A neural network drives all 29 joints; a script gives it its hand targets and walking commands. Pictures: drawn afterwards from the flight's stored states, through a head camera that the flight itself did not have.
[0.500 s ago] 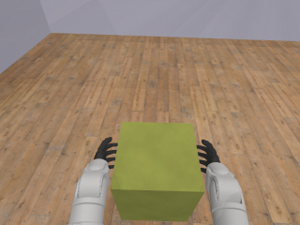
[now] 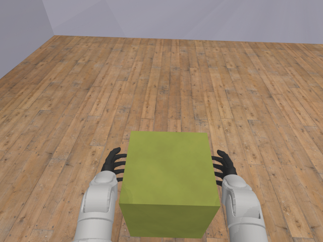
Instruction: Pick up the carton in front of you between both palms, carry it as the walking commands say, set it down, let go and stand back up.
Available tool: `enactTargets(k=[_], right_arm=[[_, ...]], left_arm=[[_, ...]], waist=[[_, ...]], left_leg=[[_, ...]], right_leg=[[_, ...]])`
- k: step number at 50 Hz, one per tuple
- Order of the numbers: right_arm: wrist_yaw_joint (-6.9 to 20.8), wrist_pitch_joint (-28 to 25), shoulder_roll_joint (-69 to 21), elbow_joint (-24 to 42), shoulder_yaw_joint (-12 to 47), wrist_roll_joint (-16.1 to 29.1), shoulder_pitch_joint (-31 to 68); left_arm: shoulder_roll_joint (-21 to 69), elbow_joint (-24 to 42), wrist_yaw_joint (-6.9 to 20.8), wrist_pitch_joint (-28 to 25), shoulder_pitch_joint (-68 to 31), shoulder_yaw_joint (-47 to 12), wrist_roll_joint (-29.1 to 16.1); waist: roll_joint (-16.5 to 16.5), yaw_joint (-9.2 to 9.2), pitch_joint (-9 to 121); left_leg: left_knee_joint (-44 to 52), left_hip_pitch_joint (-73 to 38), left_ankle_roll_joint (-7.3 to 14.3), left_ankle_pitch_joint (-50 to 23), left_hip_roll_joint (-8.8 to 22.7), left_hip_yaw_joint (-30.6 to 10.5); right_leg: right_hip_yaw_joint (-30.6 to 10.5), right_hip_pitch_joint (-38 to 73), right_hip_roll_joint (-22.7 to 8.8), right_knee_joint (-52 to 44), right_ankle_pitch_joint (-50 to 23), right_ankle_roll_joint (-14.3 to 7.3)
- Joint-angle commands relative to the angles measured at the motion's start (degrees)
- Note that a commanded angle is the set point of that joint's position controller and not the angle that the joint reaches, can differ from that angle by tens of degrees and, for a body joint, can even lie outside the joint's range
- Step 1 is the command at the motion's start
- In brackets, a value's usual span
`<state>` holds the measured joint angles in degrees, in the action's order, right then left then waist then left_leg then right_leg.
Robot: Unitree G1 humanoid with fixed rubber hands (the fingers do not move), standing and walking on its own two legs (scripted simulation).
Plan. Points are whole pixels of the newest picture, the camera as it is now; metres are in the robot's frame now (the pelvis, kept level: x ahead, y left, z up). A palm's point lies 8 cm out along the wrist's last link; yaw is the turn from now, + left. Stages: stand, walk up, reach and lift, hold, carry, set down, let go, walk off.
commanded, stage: carry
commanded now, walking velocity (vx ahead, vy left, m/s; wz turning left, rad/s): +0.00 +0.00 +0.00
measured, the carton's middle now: (167, 186) +0.31 +0.00 -0.05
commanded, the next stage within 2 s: hold in 0.02 s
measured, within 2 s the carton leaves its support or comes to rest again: neither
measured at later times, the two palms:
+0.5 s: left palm (111, 176) +0.28 +0.14 +0.05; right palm (237, 191) +0.25 -0.16 +0.05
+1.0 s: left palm (124, 183) +0.35 +0.14 -0.10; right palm (218, 193) +0.32 -0.16 -0.10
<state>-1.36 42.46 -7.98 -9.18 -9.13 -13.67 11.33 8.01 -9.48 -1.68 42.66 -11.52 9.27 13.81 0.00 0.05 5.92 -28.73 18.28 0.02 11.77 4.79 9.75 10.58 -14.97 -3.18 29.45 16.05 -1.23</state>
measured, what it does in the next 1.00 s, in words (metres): stands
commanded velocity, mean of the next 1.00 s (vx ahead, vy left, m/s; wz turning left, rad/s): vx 0.00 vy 0.00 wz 0.00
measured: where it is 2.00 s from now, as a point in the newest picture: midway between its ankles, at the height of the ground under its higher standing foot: outside the picture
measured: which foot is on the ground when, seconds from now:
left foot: down 0.00-1.00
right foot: down 0.00-1.00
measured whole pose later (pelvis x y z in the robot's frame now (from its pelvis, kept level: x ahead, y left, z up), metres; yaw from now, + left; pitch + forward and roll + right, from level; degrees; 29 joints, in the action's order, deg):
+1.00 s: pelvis -0.04 +0.02 -0.04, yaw -6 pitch +16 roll +0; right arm 0.8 13.6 -9.5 -33.6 -28.2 -22.3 36.2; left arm 9.1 -32.6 0.2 14.3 -35.5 27.8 21.9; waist 0.5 -0.7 -6.9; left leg -46.2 46.5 0.0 15.4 -2.8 -3.8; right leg -4.1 -45.3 3.4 46.7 17.2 0.2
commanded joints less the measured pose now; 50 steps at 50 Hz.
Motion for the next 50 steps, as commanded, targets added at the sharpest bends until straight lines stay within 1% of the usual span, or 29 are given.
enactTargets(k=[1, 2, 3, 4, 5, 6, 7, 9, 13, 15, 21, 23, 26, 28, 30, 33, 35, 38, 39, 41, 43, 45, 48, 50], right_arm=[[13.0, -2.2, -51.5, 3.7, 31.4, 14.4, 25.0], [13.4, -2.0, -53.4, 3.4, 29.7, 13.5, 19.9], [13.2, -2.7, -52.0, 5.3, 29.2, 13.1, 19.9], [13.2, -2.9, -51.3, 5.0, 29.2, 12.3, 20.5], [13.1, -3.1, -51.5, 4.7, 29.2, 12.4, 21.6], [12.8, -3.3, -51.0, 3.5, 28.3, 12.3, 20.6], [12.7, -3.4, -50.4, 3.2, 28.2, 11.9, 21.0], [12.9, -3.4, -51.0, 3.2, 28.3, 11.8, 23.3], [14.3, -3.3, -52.6, 1.6, 29.2, 13.0, 27.3], [14.9, -3.2, -53.1, 0.1, 28.7, 13.0, 28.4], [16.2, -3.1, -54.6, -4.4, 26.0, 12.2, 30.8], [16.7, -3.3, -54.8, -5.7, 25.0, 11.8, 33.4], [17.7, -4.5, -54.4, -10.4, 21.7, 10.2, 39.2], [18.4, -5.9, -54.0, -15.0, 18.3, 8.3, 43.9], [18.6, -7.6, -53.0, -20.2, 13.7, 5.8, 48.4], [17.3, -9.8, -50.2, -27.0, 5.6, 1.1, 52.3], [15.7, -11.3, -46.9, -30.0, 0.1, -2.5, 52.5], [13.4, -13.8, -41.2, -32.0, -6.2, -6.9, 50.2], [12.9, -15.0, -39.6, -32.0, -7.4, -7.8, 49.6], [12.2, -18.3, -37.8, -31.4, -7.8, -8.4, 48.7], [11.8, -22.4, -38.3, -30.5, -6.1, -7.9, 48.1], [11.6, -26.6, -40.3, -29.8, -2.7, -6.3, 48.2], [11.5, -32.2, -44.7, -29.0, 4.5, -2.5, 50.8], [11.4, -34.8, -47.6, -27.0, 10.6, 0.2, 52.8]], left_arm=[[51.5, 4.3, 13.5, -2.5, -25.6, -31.6, -14.9], [52.4, 5.6, 14.0, -1.9, -20.5, -30.7, -14.5], [50.6, 7.7, 14.0, -2.4, -21.1, -30.2, -14.0], [51.0, 7.6, 13.9, -2.5, -21.6, -30.3, -13.9], [51.0, 6.6, 13.7, -2.7, -22.4, -30.5, -13.8], [50.5, 7.3, 13.7, -2.7, -23.2, -31.0, -14.0], [50.2, 7.2, 13.9, -2.9, -23.8, -30.8, -13.8], [50.5, 5.7, 14.2, -3.2, -25.0, -30.3, -13.6], [51.9, 2.2, 14.5, -3.4, -25.9, -28.4, -12.5], [52.6, 0.7, 14.8, -3.3, -26.6, -27.6, -12.0], [54.7, -3.0, 16.3, -2.9, -30.5, -26.6, -12.0], [55.5, -4.0, 16.7, -3.0, -33.2, -26.1, -12.0], [57.0, -8.4, 17.1, -3.6, -38.9, -23.6, -11.2], [57.7, -13.3, 17.3, -4.7, -43.2, -20.5, -10.0], [57.4, -19.1, 17.1, -6.2, -47.4, -16.0, -7.8], [54.0, -25.8, 15.4, -8.4, -51.1, -7.6, -3.3], [50.0, -28.2, 13.9, -10.0, -51.3, -1.7, 0.3], [42.9, -29.5, 11.8, -12.9, -49.3, 5.3, 5.4], [40.9, -29.5, 11.4, -14.3, -48.7, 6.6, 6.5], [38.2, -29.2, 10.9, -17.8, -48.0, 7.2, 7.4], [38.1, -28.3, 10.7, -21.9, -47.9, 5.2, 6.7], [40.3, -27.6, 10.8, -26.2, -48.2, 1.4, 5.3], [44.7, -27.3, 11.2, -31.9, -50.6, -6.0, 1.9], [47.4, -25.8, 11.6, -34.4, -52.9, -11.8, -0.8]], waist=[[0.0, 0.00, 12.9], [2.3, -0.28, 6.6], [3.1, 0.71, 9.7], [1.6, 0.26, 9.9], [1.0, 0.42, 10.0], [0.9, 0.65, 9.2], [1.1, 0.44, 8.2], [1.1, 0.63, 6.8], [1.2, -0.95, 4.5], [1.0, -1.20, 3.6], [0.1, -0.33, 2.1], [-0.4, -0.23, 1.8], [-1.2, 0.01, 0.5], [-1.8, 0.21, -0.1], [-1.9, 0.47, -1.0], [-1.2, 0.51, -3.5], [-0.9, 0.24, -4.1], [0.0, -0.36, -3.3], [0.1, -0.50, -2.4], [0.2, -0.79, 0.7], [0.2, -0.93, 5.7], [0.0, -0.89, 11.6], [0.0, -0.39, 23.6], [0.2, -0.72, 34.2]], left_leg=[[3.3, -6.3, 0.3, -8.5, 5.1, -5.7], [5.3, -17.3, 2.0, -18.8, -10.4, -13.0], [5.3, -19.4, 2.1, -21.4, -9.5, -14.3], [5.7, -19.8, 1.4, -21.3, -9.7, -14.3], [6.4, -20.9, 1.0, -20.5, -9.8, -14.2], [6.6, -18.3, 0.6, -19.2, -10.1, -13.7], [7.1, -16.1, 0.4, -16.3, -10.5, -13.5], [7.9, -15.4, 1.0, -11.2, -10.5, -13.6], [8.4, -15.5, 1.6, -5.9, -10.1, -13.7], [8.7, -15.5, 1.7, -3.8, -9.8, -13.8], [9.3, -16.0, 1.3, 1.3, -9.0, -13.9], [9.6, -15.9, 1.1, 3.4, -8.6, -14.1], [9.6, -14.4, 0.9, 9.3, -8.0, -14.5], [9.3, -13.2, 0.9, 13.0, -7.6, -15.2], [8.7, -11.7, 0.9, 15.7, -7.3, -16.0], [6.5, -9.9, 1.0, 17.1, -7.4, -16.4], [4.4, -7.8, 0.9, 16.0, -7.9, -15.9], [0.5, -3.2, 0.7, 10.9, -8.9, -14.3], [-0.8, -1.4, 0.7, 8.4, -9.2, -13.9], [-3.7, 2.0, 0.6, 2.6, -9.6, -13.3], [-6.9, 4.4, 0.3, -2.5, -10.1, -13.0], [-10.2, 6.4, 0.1, -6.7, -10.7, -12.9], [-16.4, 9.1, -0.1, -13.0, -11.5, -13.2], [-20.8, 10.5, -0.4, -17.9, -11.8, -13.1]], right_leg=[[-6.5, 2.8, -6.4, -5.3, -9.8, 0.0], [-15.5, 9.0, 7.1, -8.4, -25.0, -0.7], [-16.7, 11.6, 6.6, -8.0, -27.7, -0.6], [-16.7, 12.2, 6.3, -8.0, -28.5, -0.1], [-16.4, 12.3, 6.7, -8.4, -26.9, 0.3], [-16.4, 15.6, 7.0, -9.1, -24.6, 0.0], [-16.3, 17.5, 7.0, -9.6, -22.6, 0.3], [-16.3, 16.3, 6.8, -10.2, -17.8, 0.6], [-16.2, 13.0, 6.5, -10.6, -10.8, 0.5], [-16.1, 12.0, 6.5, -10.9, -8.2, 0.4], [-15.5, 9.4, 6.6, -11.3, -2.3, -0.2], [-15.2, 8.5, 6.8, -11.1, -0.3, -0.5], [-14.6, 6.7, 6.9, -9.7, 4.5, -1.1], [-14.3, 5.4, 7.0, -8.1, 6.6, -1.2], [-14.1, 3.6, 7.1, -6.4, 7.9, -1.2], [-14.2, -0.2, 7.4, -4.2, 9.4, -1.4], [-14.0, -2.8, 7.7, -2.6, 9.3, -1.4], [-13.5, -7.4, 8.1, -0.1, 6.6, -0.9], [-13.3, -9.1, 8.3, 1.0, 4.9, -0.7], [-13.2, -12.1, 8.8, 3.4, 0.8, -0.3], [-13.3, -14.6, 9.5, 6.2, -3.4, 0.2], [-13.4, -16.6, 10.1, 9.1, -7.5, 0.7], [-13.4, -20.5, 10.8, 14.6, -13.2, 1.3], [-13.5, -22.6, 11.1, 18.6, -17.9, 1.9]])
